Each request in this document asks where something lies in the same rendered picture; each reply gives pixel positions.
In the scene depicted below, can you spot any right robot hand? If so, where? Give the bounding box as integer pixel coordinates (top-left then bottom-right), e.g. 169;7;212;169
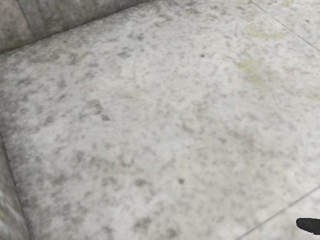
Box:
296;218;320;235

